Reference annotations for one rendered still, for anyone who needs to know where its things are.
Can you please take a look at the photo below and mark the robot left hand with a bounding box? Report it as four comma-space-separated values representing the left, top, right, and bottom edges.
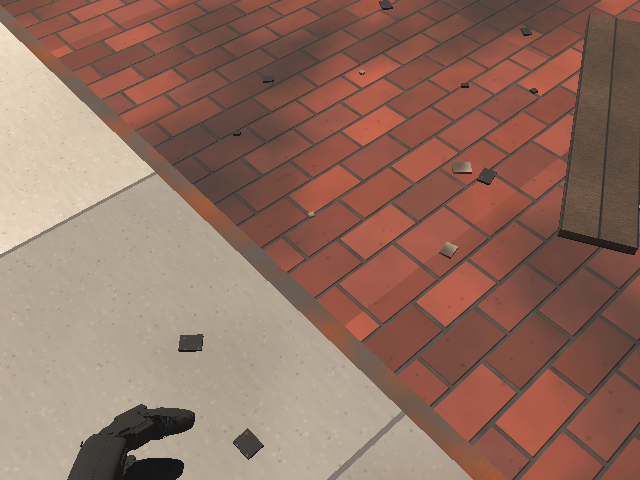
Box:
67, 404, 195, 480

